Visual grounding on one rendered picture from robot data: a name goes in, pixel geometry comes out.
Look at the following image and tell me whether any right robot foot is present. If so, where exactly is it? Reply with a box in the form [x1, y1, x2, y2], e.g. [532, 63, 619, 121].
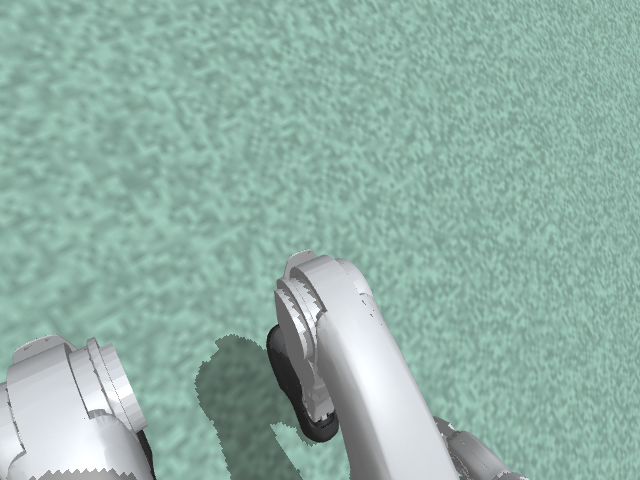
[266, 324, 339, 443]

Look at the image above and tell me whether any left robot foot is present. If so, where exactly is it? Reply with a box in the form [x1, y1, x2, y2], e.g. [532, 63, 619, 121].
[137, 429, 156, 480]

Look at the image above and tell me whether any right robot hand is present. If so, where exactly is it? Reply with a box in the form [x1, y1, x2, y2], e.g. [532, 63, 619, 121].
[433, 416, 512, 480]

